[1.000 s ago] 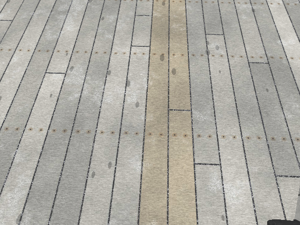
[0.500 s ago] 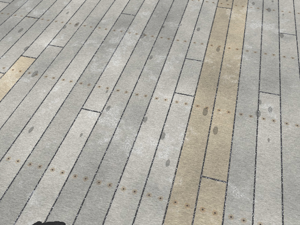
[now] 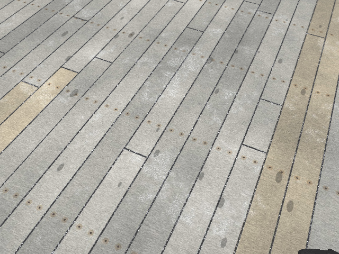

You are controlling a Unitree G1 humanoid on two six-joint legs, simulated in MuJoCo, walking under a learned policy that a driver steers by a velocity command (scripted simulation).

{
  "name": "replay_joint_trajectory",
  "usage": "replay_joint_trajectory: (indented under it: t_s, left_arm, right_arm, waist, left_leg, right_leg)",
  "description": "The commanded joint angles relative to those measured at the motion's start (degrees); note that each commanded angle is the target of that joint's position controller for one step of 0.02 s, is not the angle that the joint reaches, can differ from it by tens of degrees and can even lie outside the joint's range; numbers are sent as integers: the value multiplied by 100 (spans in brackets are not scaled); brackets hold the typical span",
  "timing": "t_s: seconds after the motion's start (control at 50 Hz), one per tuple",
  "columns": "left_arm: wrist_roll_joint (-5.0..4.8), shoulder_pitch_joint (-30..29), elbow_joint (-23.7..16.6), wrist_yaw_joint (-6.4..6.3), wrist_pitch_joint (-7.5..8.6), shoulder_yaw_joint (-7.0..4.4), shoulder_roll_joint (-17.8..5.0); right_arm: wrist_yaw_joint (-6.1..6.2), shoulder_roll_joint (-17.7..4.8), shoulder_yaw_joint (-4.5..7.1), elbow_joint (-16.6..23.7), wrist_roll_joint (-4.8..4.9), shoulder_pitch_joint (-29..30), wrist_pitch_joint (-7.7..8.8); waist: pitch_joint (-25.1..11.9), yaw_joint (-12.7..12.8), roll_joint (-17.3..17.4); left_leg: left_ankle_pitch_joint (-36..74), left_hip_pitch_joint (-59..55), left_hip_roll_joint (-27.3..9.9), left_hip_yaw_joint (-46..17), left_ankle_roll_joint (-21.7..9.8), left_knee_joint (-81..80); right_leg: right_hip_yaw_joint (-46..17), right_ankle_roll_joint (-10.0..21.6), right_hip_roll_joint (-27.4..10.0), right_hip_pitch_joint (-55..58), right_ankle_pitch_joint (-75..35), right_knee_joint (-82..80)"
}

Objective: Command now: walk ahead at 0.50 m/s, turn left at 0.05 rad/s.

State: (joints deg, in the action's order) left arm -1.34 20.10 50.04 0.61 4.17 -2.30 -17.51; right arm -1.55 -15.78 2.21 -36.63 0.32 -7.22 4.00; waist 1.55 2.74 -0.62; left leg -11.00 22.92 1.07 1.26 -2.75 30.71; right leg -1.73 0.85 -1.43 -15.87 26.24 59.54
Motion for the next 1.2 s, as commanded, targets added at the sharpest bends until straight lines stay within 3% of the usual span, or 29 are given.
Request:
replay_joint_trajectory:
  t_s: [0.02, 0.1, 0.12, 0.24, 0.32, 0.38, 0.42, 0.44, 0.46, 0.48, 0.5, 0.52, 0.54, 0.58, 0.62, 0.78, 0.84, 0.9, 0.94, 0.96, 0.98, 1.0, 1.02, 1.04, 1.08, 1.12, 1.14, 1.16, 1.2]
  left_arm:
    - [64, -462, -618, -6, 198, -164, -678]
    - [95, -425, -542, -13, -16, -121, -391]
    - [111, -600, -634, -22, -34, -100, -315]
    - [103, -1796, -922, 78, 56, -9, -173]
    - [57, -2348, -1150, 185, 103, -7, -246]
    - [65, -2254, -1187, 242, 134, -50, -388]
    - [86, -1280, -914, 198, 143, -212, -666]
    - [118, -319, -667, 142, 133, -340, -974]
    - [195, 356, -570, 103, 88, -487, -1558]
    - [82, 500, -496, 119, 59, -390, -1187]
    - [49, 109, -549, 108, 57, -279, -889]
    - [71, -284, -627, 93, 52, -235, -743]
    - [110, -614, -650, 112, 55, -172, -545]
    - [198, -881, -676, 133, 124, -141, -427]
    - [178, -879, -601, 129, 184, -158, -465]
    - [67, -186, -177, -29, 112, -235, -794]
    - [33, 175, 29, -45, 25, -243, -822]
    - [11, 194, 137, -82, -72, -288, -900]
    - [9, 71, 141, -104, -124, -315, -976]
    - [12, 13, 135, -106, -156, -284, -905]
    - [89, 3, 27, -111, -153, -180, -686]
    - [122, 653, -98, -64, -42, 33, -11]
    - [29, 554, 16, -39, 77, -17, -265]
    - [-153, 31, -124, -18, 129, -177, -780]
    - [-93, -499, -206, -72, 87, -212, -689]
    - [-54, -109, -119, -85, -64, -220, -403]
    - [-56, -106, -54, -103, -153, -231, -345]
    - [-73, -97, -125, -107, -211, -225, -237]
    - [-25, -370, -263, -108, -260, -233, -235]
  right_arm:
    - [-16, -767, 241, 10, -46, -889, 41]
    - [-10, -617, 221, -124, -9, -723, 180]
    - [18, -784, 263, -193, -17, -746, 185]
    - [129, -977, 308, -563, 27, -1234, 129]
    - [157, -1021, 325, -867, 75, -1611, 36]
    - [198, -1095, 362, -996, 88, -1610, -54]
    - [221, -1116, 352, -1001, 75, -1452, -121]
    - [245, -929, 259, -924, 8, -1471, -133]
    - [197, -344, 65, -761, -28, -2094, -35]
    - [179, -407, 59, -854, 10, -2023, 87]
    - [133, -911, 201, -742, 168, -1541, 166]
    - [131, -926, 199, -632, 207, -1137, 201]
    - [162, -870, 212, -608, 108, -853, 182]
    - [174, -696, 218, -675, 36, -1110, 76]
    - [201, -531, 202, -747, 20, -1211, -31]
    - [97, -292, 83, -347, 18, 372, 71]
    - [6, -311, 71, -173, 63, 836, 109]
    - [-76, -433, 96, -76, 67, 926, 139]
    - [-83, -604, 174, -180, 47, 488, 152]
    - [-46, -812, 297, -397, 24, -228, 160]
    - [15, -1138, 425, -631, -39, -1246, 158]
    - [56, -1726, 575, -747, -105, -1838, 114]
    - [53, -1235, 447, -763, -45, -1937, 89]
    - [75, -939, 340, -735, -25, -1515, 94]
    - [71, -528, 218, -694, -32, -737, 122]
    - [44, -468, 209, -747, -104, -440, 216]
    - [35, -329, 200, -783, -101, -380, 257]
    - [54, -527, 241, -830, -139, -338, 289]
    - [90, -558, 268, -926, -137, -364, 319]
  waist:
    - [-473, -466, 536]
    - [-225, -198, 468]
    - [-151, -169, 518]
    - [141, -578, 330]
    - [276, -713, 325]
    - [160, -551, 447]
    - [-456, -1, 481]
    - [-1200, 377, 301]
    - [-2111, 282, -939]
    - [-2410, 375, -1356]
    - [-1505, 360, -914]
    - [-917, 221, -562]
    - [-401, 76, -201]
    - [-299, -262, -506]
    - [-255, -382, -349]
    - [190, 106, -192]
    - [297, 251, -200]
    - [265, 122, -284]
    - [-29, -181, -413]
    - [-475, -572, -316]
    - [-1286, -994, -74]
    - [-2166, -859, 1237]
    - [-2453, -997, 1360]
    - [-1446, -969, 947]
    - [-400, -657, 458]
    - [-269, -278, 870]
    - [-171, -277, 658]
    - [-126, -164, 743]
    - [95, -197, 487]
  left_leg:
    - [514, -2368, -1608, -2255, -1075, -1592]
    - [1290, -1482, -1306, -1462, -1143, -2143]
    - [1225, -1467, -1365, -1411, -1183, -2238]
    - [1194, -1548, -1163, -735, -926, -2389]
    - [1244, -2181, -1409, -737, -847, -2155]
    - [1959, -2656, -1576, -780, -700, -1729]
    - [3548, -2566, -1280, -511, -497, -563]
    - [3079, -1830, -993, -284, -304, 721]
    - [810, 521, -150, 35, 171, 2989]
    - [-2209, 1491, 223, -678, 208, 3944]
    - [-2001, 2056, -141, -861, 117, 4362]
    - [-1471, 2075, -446, -669, 55, 4175]
    - [-1052, 1899, -643, -539, 57, 3777]
    - [-556, 1231, -884, -598, 137, 3393]
    - [-310, 1093, -913, -534, 218, 3175]
    - [1732, 1203, -721, -219, 389, 546]
    - [1667, 1360, -608, -224, 295, 77]
    - [1091, 1304, -543, -274, 89, -185]
    - [680, 541, -305, -57, -91, -322]
    - [779, -569, -155, 73, -248, -495]
    - [959, -2319, -689, -447, -534, -202]
    - [161, -4671, -2204, -2923, -1404, -405]
    - [-560, -4711, -2521, -4147, -1553, -1152]
    - [-850, -3930, -2319, -3265, -1205, -1308]
    - [-352, -2392, -1783, -1886, -792, -1766]
    - [411, -1621, -1606, -1170, -722, -2074]
    - [573, -1426, -1420, -862, -668, -2226]
    - [715, -1284, -1588, -718, -780, -2347]
    - [1123, -1361, -1575, -322, -843, -2439]
  right_leg:
    - [-196, 60, -517, -2543, -683, 681]
    - [-170, -133, -653, -2027, -1216, 98]
    - [-165, -197, -658, -2195, -1485, -232]
    - [8, -213, -428, -1991, -3129, -2224]
    - [4, -57, -291, -2041, -3013, -2820]
    - [74, 165, -177, -1741, -2401, -3063]
    - [394, 418, 140, -259, -2281, -3284]
    - [26, 677, -246, 1304, -2486, -3050]
    - [-2429, 1574, -1717, 3661, -1736, -3172]
    - [-4009, 1844, -2064, 3977, -882, -4060]
    - [-3362, 1546, -1904, 3312, -389, -4226]
    - [-2650, 1352, -1695, 2498, -554, -4353]
    - [-2064, 1199, -1400, 1682, -1036, -4578]
    - [-1599, 1220, -1206, 877, -1802, -4891]
    - [-1161, 1271, -1086, 566, -2133, -5135]
    - [-209, 1079, -861, 817, -2695, -5338]
    - [-276, 1055, -1087, 1416, -2741, -5147]
    - [-382, 946, -1360, 1965, -3187, -4788]
    - [-305, 827, -1316, 2119, -4477, -4184]
    - [-159, 696, -1055, 1888, -5152, -3313]
    - [5, 513, -755, 945, -4431, -1921]
    - [334, 63, 217, -1499, -1757, 353]
    - [-495, 70, 376, -2253, 718, 1193]
    - [-608, 150, 36, -2703, 428, 1509]
    - [-381, 155, -429, -2481, -498, 937]
    - [-437, 61, -627, -1807, -1012, 629]
    - [-416, 70, -634, -1723, -1154, 660]
    - [-445, 8, -644, -1797, -1328, 594]
    - [-548, -91, -672, -2172, -1731, 120]
